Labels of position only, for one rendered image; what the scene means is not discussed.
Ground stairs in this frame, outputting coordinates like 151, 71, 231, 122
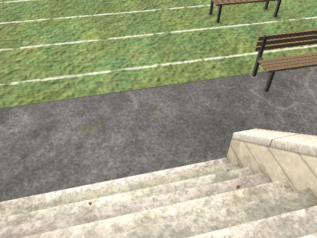
0, 158, 317, 238

